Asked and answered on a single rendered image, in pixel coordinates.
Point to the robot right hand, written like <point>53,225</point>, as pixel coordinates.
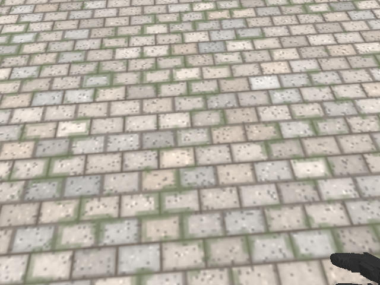
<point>365,264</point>

